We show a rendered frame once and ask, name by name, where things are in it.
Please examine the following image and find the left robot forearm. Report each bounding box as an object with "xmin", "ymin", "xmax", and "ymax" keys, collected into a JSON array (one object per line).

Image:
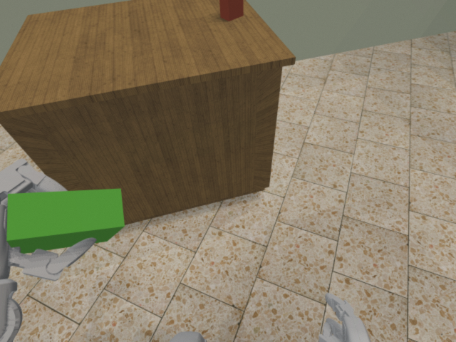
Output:
[{"xmin": 0, "ymin": 279, "xmax": 23, "ymax": 342}]

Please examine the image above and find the sponge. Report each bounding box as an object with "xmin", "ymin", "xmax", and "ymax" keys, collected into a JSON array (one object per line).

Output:
[{"xmin": 6, "ymin": 189, "xmax": 125, "ymax": 254}]

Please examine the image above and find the left robot hand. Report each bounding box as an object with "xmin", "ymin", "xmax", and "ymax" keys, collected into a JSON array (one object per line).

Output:
[{"xmin": 0, "ymin": 159, "xmax": 97, "ymax": 281}]

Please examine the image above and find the right robot hand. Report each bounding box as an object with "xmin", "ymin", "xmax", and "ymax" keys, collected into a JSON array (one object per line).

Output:
[{"xmin": 319, "ymin": 293, "xmax": 371, "ymax": 342}]

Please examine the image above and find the table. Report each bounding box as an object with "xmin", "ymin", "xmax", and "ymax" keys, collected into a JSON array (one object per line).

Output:
[{"xmin": 0, "ymin": 0, "xmax": 296, "ymax": 225}]

